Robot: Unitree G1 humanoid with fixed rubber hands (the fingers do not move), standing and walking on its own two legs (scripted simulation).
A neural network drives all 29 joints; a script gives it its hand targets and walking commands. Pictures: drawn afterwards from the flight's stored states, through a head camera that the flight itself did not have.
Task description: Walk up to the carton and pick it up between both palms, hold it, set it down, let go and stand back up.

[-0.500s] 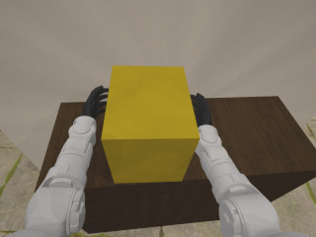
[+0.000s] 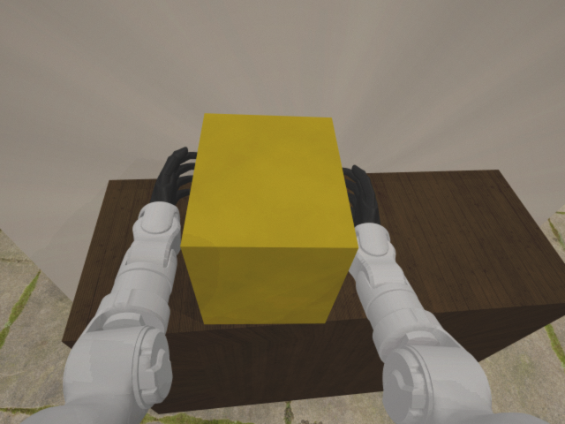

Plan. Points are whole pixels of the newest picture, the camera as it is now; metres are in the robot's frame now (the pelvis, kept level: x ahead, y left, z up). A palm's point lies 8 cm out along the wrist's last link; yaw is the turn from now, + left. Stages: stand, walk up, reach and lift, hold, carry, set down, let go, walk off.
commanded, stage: reach and lift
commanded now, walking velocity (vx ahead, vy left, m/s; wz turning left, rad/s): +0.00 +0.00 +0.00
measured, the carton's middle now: (267, 222) +0.41 +0.01 +0.03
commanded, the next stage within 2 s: none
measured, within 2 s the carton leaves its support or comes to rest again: leaves its support in 1.04 s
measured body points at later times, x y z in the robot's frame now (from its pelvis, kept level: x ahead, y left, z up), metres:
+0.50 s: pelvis +0.00 +0.01 +0.00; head +0.03 +0.03 +0.45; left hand +0.43 +0.15 +0.07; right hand +0.39 -0.14 +0.07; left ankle -0.01 +0.12 -0.75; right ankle +0.01 -0.14 -0.75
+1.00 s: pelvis +0.00 +0.01 +0.00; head +0.03 +0.03 +0.45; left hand +0.43 +0.15 +0.08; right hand +0.38 -0.14 +0.07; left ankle -0.01 +0.12 -0.75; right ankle +0.01 -0.14 -0.75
